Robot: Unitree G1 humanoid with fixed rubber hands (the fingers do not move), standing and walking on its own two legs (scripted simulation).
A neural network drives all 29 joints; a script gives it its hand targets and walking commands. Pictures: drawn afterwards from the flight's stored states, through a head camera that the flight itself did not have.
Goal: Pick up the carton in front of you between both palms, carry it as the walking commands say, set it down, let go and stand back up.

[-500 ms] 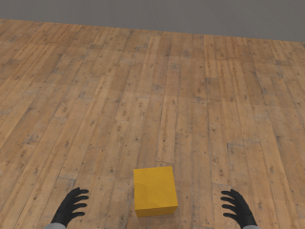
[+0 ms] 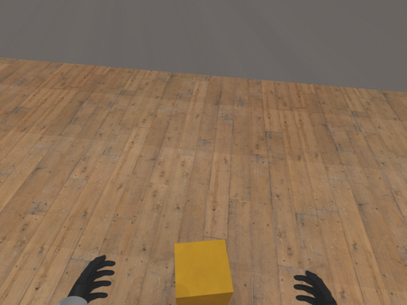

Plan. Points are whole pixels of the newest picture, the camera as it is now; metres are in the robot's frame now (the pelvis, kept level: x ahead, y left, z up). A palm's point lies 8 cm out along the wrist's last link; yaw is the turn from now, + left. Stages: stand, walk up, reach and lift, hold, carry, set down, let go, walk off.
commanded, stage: stand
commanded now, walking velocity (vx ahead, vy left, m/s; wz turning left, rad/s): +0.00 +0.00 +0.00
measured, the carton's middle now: (201, 276) +0.39 +0.00 -0.65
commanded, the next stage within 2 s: none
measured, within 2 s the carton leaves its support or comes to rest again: neither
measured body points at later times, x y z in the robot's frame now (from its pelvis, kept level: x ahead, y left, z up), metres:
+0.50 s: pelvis +0.01 +0.01 +0.00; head +0.01 +0.01 +0.45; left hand +0.15 +0.30 -0.10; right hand +0.15 -0.29 -0.09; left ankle -0.02 +0.12 -0.74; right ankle -0.01 -0.12 -0.74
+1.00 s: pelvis +0.00 +0.00 +0.01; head +0.00 +0.01 +0.46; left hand +0.12 +0.31 -0.11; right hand +0.11 -0.30 -0.10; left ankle -0.02 +0.12 -0.74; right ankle -0.01 -0.12 -0.74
